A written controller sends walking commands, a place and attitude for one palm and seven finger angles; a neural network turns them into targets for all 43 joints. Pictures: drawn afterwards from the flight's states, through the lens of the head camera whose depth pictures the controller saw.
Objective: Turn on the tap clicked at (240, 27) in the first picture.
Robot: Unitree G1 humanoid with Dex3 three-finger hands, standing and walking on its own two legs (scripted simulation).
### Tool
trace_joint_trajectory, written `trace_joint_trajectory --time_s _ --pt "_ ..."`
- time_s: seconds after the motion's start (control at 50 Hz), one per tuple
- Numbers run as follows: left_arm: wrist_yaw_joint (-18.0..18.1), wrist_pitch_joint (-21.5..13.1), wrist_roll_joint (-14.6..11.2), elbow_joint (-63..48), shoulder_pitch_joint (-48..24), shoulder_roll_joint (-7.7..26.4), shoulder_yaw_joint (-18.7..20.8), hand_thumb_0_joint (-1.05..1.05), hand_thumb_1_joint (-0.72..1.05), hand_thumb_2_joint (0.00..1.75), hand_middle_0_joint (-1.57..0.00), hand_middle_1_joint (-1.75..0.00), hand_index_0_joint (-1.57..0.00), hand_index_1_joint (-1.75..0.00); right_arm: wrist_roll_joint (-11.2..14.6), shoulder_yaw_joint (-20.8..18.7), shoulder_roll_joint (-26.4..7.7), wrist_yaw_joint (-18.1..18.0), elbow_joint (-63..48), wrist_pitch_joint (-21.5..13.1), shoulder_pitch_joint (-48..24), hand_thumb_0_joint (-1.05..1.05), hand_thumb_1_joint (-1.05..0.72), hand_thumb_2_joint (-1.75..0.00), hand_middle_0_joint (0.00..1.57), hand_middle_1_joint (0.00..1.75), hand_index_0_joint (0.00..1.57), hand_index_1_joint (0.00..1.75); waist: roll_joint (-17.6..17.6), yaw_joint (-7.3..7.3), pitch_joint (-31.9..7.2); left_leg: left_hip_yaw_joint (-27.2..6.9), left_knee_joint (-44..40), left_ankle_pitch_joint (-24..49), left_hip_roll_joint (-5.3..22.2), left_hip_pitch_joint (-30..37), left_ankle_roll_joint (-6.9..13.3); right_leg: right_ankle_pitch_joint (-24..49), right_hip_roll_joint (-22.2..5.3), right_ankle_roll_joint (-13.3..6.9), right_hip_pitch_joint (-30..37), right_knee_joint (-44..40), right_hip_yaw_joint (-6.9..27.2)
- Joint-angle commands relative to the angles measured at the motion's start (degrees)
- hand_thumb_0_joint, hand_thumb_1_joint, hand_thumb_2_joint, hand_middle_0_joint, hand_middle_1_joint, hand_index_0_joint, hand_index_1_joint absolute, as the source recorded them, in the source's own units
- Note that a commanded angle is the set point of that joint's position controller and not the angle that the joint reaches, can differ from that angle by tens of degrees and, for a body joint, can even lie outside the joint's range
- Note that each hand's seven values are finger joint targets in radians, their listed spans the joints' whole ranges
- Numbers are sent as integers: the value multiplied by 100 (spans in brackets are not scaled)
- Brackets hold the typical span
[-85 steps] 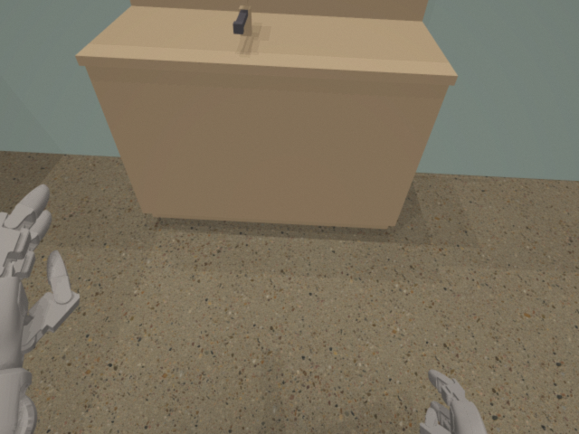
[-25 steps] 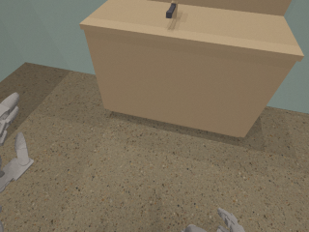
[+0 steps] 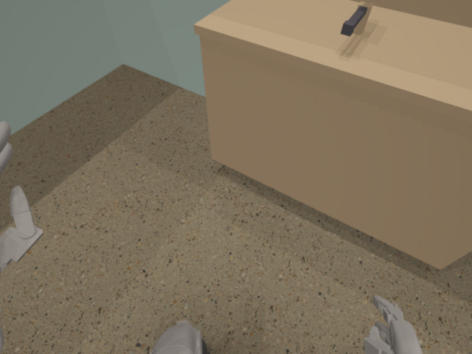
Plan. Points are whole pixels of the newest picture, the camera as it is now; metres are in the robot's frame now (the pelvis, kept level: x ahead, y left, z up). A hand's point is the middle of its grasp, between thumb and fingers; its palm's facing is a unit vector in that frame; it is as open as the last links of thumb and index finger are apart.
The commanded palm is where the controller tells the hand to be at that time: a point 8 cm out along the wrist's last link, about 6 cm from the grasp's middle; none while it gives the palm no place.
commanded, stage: walk to a spot facing it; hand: left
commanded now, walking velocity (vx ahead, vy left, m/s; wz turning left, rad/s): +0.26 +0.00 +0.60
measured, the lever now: (348, 28) +0.92 -0.25 +0.10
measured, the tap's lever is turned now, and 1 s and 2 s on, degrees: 0 0 0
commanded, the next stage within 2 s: none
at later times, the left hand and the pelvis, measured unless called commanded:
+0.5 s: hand (20, 209) +0.24 +0.27 +0.19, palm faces +0.67 -0.59 -0.45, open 7.4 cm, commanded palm +0.20 +0.28 +0.18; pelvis +0.12 -0.03 -0.01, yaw +15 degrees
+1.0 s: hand out of the picture +0.18 +0.29 +0.16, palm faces +0.78 -0.49 -0.39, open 7.4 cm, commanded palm +0.10 +0.29 +0.18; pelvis +0.12 -0.04 -0.01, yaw +33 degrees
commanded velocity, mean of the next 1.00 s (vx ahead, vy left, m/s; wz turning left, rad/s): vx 0.08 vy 0.00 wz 0.60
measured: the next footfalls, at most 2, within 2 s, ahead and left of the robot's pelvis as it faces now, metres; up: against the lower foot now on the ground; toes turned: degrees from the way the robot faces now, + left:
left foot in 0.10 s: +0.15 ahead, +0.13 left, +0.00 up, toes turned +13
right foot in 0.50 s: +0.23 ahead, -0.14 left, +0.00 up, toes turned +7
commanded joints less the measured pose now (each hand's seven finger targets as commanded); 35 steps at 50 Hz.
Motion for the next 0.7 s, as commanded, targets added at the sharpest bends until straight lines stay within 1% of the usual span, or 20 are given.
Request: trace_joint_trajectory --time_s 0.0,0.02,0.04,0.06,0.08,0.1,0.12,0.18,0.22,0.32,0.4,0.44,0.46,0.48,0.5,0.52,0.54,0.58,0.6,0.68 --pt "218 -114 -44 -918 -398 714 450 0 90 90 -20 -30 -20 -30 18 -4 -151 -56 -937 -276 -243 0 -90 -90 20 30 20 30 -967 -27 -1139 545 -1080 9 -543 912 160 4259 -1258 -347 607 540 592" --pt "246 -131 -53 -1016 -582 809 467 0 90 90 -20 -30 -20 -30 -1 -20 -180 -94 -918 -288 -160 0 -90 -90 20 30 20 30 -704 -220 -1480 720 -1525 331 -805 1742 224 4306 -1096 -157 278 1480 367" --pt "256 -221 -56 -1213 -793 864 450 0 90 90 -20 -30 -20 -30 -8 -29 -239 -127 -949 -317 -132 0 -90 -90 20 30 20 30 -94 -372 -1820 249 -1765 689 -620 2831 410 3737 -884 56 -444 2755 355" --pt "234 -338 -72 -1303 -758 857 470 0 90 90 -20 -30 -20 -30 -39 -11 -331 -122 -963 -364 -268 0 -90 -90 20 30 20 30 1395 -304 -1882 -1935 -2029 2155 696 3732 1151 417 -63 390 -1869 4338 595" --pt "188 -415 -32 -1434 -820 934 418 0 90 90 -20 -30 -20 -30 11 89 -317 -31 -965 -505 -262 0 -90 -90 20 30 20 30 2076 -195 -1817 -4360 -2164 4300 1973 4298 1944 -1827 470 445 -3190 5308 1305" --pt "135 -404 110 -1391 -1194 1303 612 0 90 90 -20 -30 -20 -30 44 100 -352 91 -878 -538 -380 0 -90 -90 20 30 20 30 1213 -278 -1479 -4501 -2278 3944 2062 3995 2042 -1697 312 320 -3546 5596 1956" --pt "15 -300 60 -908 -1099 1242 640 0 90 90 -20 -30 -20 -30 58 61 -414 90 -737 -489 -498 0 -90 -90 20 30 20 30 812 -218 -1332 -3807 -2280 3129 1776 3455 1794 -1293 81 355 -3474 5408 2046" --pt "24 -329 -44 -1813 -635 1489 1089 0 90 90 -20 -30 -20 -30 130 -64 -413 122 -682 -445 -501 0 -90 -90 20 30 20 30 1423 -86 -1311 -2729 -2526 1334 1202 2327 1497 -524 14 436 -3093 4775 2008" --pt "4 -383 -160 -1998 -152 1196 1024 0 90 90 -20 -30 -20 -30 131 27 -261 186 -607 -501 -524 0 -90 -90 20 30 20 30 1644 -60 -1258 -2281 -2776 725 920 1808 1299 -83 122 486 -2705 4163 1803" --pt "-43 -299 -221 -982 193 624 754 0 90 90 -20 -30 -20 -30 134 58 -281 164 -485 -632 -304 0 -90 -90 20 30 20 30 1734 -127 -1000 -1954 -3065 -22 760 1269 1126 72 397 577 -1702 2203 1321" --pt "-98 -139 -94 -168 -437 320 308 0 90 90 -20 -30 -20 -30 127 67 -347 20 -435 -660 -217 0 -90 -90 20 30 20 30 1413 -78 -739 -2070 -2606 -57 682 1250 1081 -331 779 635 -1155 1008 1075" --pt "-133 -42 -39 54 -759 200 80 0 90 90 -20 -30 -20 -30 118 153 -271 -13 -430 -664 -311 0 -90 -90 20 30 20 30 1116 12 -736 -1990 -1859 171 513 1035 911 -77 803 604 -456 -109 1105" --pt "-139 4 25 77 -990 291 30 0 90 90 -20 -30 -20 -30 130 202 -183 -15 -423 -664 -302 0 -90 -90 20 30 20 30 276 31 -778 -1703 -1045 -234 130 600 663 506 263 452 136 -1057 1587" --pt "-88 99 88 70 -1184 666 128 0 90 90 -20 -30 -20 -30 141 224 -31 -18 -454 -647 -301 0 -90 -90 20 30 20 30 -1334 19 -769 -871 601 -1446 -622 -428 263 1099 -1140 -15 799 -1467 3136" --pt "-17 138 11 10 -1471 1011 262 0 90 90 -20 -30 -20 -30 65 193 -232 -69 -477 -706 -646 0 -90 -90 20 30 20 30 -1703 95 -695 -1031 2258 -1898 -765 -979 89 2315 -2097 -442 522 -1364 4143" --pt "22 110 24 -115 -1717 978 203 0 90 90 -20 -30 -20 -30 -42 243 -250 -76 -404 -702 -740 0 -90 -90 20 30 20 30 -884 96 -798 -1353 2959 -1537 -542 -842 23 2611 -2262 -619 199 -1237 3667" --pt "6 81 91 -196 -1573 751 43 0 90 90 -20 -30 -20 -30 -54 181 -240 -56 -365 -678 -606 0 -90 -90 20 30 20 30 -747 -53 -787 -1324 3117 -1041 -421 -666 -49 2370 -1802 -507 21 -1169 3268" --pt "-1 -62 44 -766 -1266 1194 425 0 90 90 -20 -30 -20 -30 0 132 -281 -51 -391 -541 -831 0 -90 -90 20 30 20 30 -773 -41 -648 -1170 3243 -665 -245 -603 -196 2556 -1468 -482 -150 -992 2402" --pt "6 -139 25 -989 -1084 1193 480 0 90 90 -20 -30 -20 -30 21 106 -272 -90 -469 -496 -912 0 -90 -90 20 30 20 30 -708 -64 -618 -1060 3048 -602 -220 -485 -219 2657 -1413 -506 -120 -1003 1946" --pt "80 -190 -95 -1151 -443 1250 885 0 90 90 -20 -30 -20 -30 30 65 -148 -181 -701 -363 -869 0 -90 -90 20 30 20 30 -676 -33 -962 -669 1067 -570 -61 361 -168 2945 -1219 -409 5 -825 1188"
